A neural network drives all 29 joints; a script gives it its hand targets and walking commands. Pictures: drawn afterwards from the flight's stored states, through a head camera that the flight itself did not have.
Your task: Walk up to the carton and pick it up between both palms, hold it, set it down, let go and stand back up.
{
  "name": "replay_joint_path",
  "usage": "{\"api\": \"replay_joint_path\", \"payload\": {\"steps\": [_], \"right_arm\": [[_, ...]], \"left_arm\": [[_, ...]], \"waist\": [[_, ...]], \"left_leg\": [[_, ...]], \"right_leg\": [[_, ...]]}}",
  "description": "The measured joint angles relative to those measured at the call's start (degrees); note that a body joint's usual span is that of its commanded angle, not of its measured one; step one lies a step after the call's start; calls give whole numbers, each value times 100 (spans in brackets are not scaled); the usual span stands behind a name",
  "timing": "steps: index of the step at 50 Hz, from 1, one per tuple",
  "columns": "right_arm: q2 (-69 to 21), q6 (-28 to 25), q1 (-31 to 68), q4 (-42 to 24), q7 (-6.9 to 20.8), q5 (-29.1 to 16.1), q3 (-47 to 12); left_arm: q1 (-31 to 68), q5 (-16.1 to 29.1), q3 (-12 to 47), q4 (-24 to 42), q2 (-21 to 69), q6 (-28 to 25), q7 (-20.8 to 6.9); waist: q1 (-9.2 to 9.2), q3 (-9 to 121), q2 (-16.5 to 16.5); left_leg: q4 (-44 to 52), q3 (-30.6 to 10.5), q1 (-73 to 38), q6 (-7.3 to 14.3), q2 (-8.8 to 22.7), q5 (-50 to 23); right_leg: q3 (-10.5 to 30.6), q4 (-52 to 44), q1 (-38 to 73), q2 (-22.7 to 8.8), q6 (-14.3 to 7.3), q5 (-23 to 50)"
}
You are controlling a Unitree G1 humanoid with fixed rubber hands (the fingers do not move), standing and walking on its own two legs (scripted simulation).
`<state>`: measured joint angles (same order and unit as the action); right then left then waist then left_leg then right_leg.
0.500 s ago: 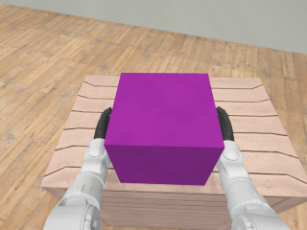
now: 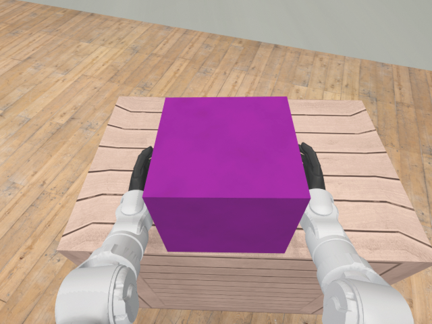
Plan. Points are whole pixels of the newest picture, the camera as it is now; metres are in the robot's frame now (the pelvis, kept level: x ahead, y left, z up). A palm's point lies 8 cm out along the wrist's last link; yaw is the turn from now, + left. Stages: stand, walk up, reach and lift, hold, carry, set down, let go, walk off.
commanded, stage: set down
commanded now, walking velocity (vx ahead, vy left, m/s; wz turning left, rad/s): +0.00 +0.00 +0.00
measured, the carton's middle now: (225, 176) +0.42 +0.01 +0.02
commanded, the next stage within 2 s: none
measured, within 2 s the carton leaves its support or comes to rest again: neither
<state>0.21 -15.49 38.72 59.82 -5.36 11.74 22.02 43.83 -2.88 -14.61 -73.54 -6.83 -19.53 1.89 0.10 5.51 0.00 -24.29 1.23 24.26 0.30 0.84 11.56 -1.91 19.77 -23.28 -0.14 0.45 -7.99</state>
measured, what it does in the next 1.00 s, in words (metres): stands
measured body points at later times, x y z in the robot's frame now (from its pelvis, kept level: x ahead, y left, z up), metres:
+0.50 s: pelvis -0.01 +0.00 -0.02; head +0.05 +0.01 +0.43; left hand +0.43 +0.22 +0.05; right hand +0.44 -0.21 +0.06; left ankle -0.01 +0.11 -0.74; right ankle +0.01 -0.13 -0.74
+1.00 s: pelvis -0.02 -0.02 +0.00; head +0.02 -0.01 +0.45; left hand +0.43 +0.22 +0.13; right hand +0.43 -0.21 +0.13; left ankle -0.01 +0.11 -0.74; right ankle +0.01 -0.13 -0.74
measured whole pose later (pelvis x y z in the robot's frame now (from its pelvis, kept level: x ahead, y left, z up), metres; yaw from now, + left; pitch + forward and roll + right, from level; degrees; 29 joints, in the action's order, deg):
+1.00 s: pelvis -0.02 -0.02 +0.00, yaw +1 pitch +10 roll -1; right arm 17.0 11.3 49.3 50.2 -6.8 -21.1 -0.9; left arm 52.2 17.5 -0.1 -54.3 -24.0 12.8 -1.3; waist 1.0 6.2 -0.9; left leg -25.4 0.3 25.1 -1.0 1.9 10.5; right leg -2.8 22.8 -24.9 0.9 -1.1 -8.2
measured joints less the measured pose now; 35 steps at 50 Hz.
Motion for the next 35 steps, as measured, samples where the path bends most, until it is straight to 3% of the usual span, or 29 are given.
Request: {"api": "replay_joint_path", "payload": {"steps": [4, 12, 17, 24, 30, 35], "right_arm": [[204, -17, 272, 484, 77, -234, -205], [635, 503, 845, 872, -84, -1966, -1641], [1059, 529, 1147, 1079, -48, -2686, -2136], [1695, 758, 1308, 1101, 148, -3346, -2516], [1997, 1091, 1124, 343, 274, -3710, -2708], [2037, 1582, 979, -450, 192, -3632, -2574]], "left_arm": [[211, 27, 60, -134, -127, 1, 9], [899, 1562, 1390, -564, -643, 242, 282], [1130, 1923, 1804, -618, -814, 437, 196], [936, 2206, 2042, -125, -1090, 841, 80], [516, 2332, 1980, 905, -1371, 1347, -10], [379, 2379, 1844, 1750, -1572, 2041, -89]], "waist": [[-42, -4, -38], [38, 530, 1], [-19, 600, 86], [-65, 546, 101], [-42, 533, 60], [-50, 489, 21]], "left_leg": [[-141, 64, 161, 7, 25, 35], [-868, 21, 1154, 6, 92, 279], [-1186, -34, 1390, -24, 149, 416], [-1185, -72, 1396, -22, 148, 393], [-1032, -96, 1405, -65, 148, 273], [-770, -64, 1236, -81, 146, 126]], "right_leg": [[64, 153, -193, 20, 6, -18], [29, 766, -1127, 69, -8, -204], [-19, 942, -1288, 120, -15, -276], [-56, 971, -1295, 121, -28, -278], [-80, 898, -1334, 125, -65, -212], [-52, 735, -1224, 127, -93, -109]]}}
